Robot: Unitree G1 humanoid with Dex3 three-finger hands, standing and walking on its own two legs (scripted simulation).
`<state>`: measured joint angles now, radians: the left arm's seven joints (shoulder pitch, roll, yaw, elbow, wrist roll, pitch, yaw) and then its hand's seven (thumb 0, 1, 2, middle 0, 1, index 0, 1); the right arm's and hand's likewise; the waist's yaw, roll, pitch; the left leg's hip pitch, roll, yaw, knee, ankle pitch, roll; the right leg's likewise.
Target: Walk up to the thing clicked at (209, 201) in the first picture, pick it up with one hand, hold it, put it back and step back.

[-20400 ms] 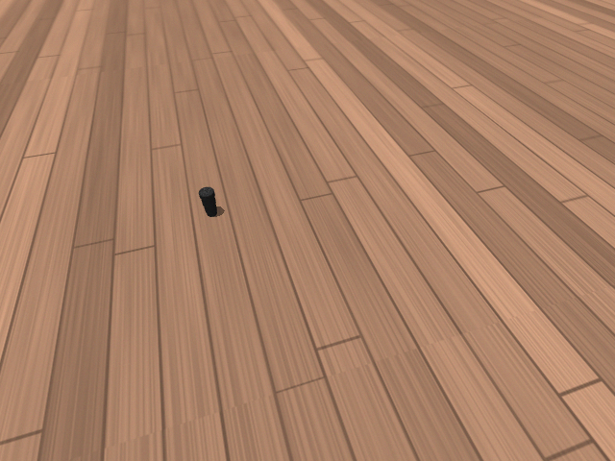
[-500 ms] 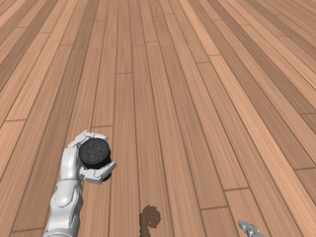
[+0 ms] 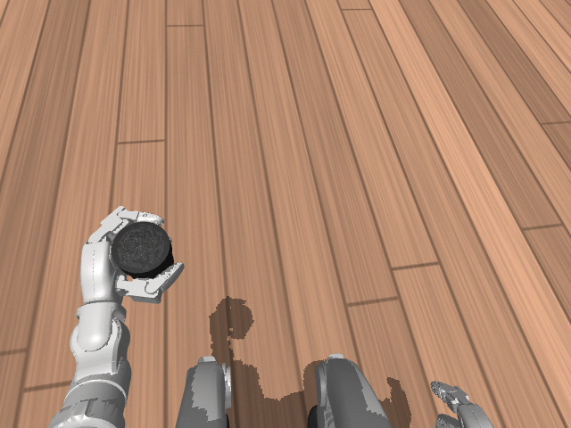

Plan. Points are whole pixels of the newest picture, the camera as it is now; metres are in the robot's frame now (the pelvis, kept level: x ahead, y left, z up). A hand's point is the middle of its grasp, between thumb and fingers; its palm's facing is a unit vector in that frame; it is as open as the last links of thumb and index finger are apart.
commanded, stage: crouch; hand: left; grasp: from the side
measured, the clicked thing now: (151, 263) +0.38 +0.19 -0.05
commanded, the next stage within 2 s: lower in 1.26 s
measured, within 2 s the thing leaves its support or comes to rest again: neither
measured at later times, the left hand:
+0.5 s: hand (172, 292) +0.39 +0.20 -0.25, palm faces +0.15 -0.99 -0.04, open 9.2 cm
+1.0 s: hand (180, 294) +0.42 +0.21 -0.36, palm faces +0.14 -0.99 -0.02, open 9.2 cm
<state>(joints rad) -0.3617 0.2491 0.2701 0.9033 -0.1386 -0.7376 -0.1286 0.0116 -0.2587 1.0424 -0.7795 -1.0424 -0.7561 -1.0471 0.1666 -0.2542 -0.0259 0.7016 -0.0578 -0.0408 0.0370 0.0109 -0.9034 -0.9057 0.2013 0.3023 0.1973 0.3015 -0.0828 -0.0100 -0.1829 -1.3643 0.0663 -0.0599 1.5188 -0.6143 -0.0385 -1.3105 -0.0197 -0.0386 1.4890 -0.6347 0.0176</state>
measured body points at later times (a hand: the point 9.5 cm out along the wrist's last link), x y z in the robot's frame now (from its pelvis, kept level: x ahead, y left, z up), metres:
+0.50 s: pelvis -0.05 +0.00 -0.20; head +0.15 +0.04 +0.20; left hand +0.38 +0.26 -0.25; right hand +0.05 -0.27 -0.32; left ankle +0.04 +0.14 -0.57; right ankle +0.03 -0.13 -0.57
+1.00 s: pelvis -0.06 +0.01 -0.28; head +0.17 +0.06 +0.10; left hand +0.40 +0.26 -0.36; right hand +0.02 -0.28 -0.39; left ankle +0.04 +0.14 -0.57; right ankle +0.03 -0.13 -0.57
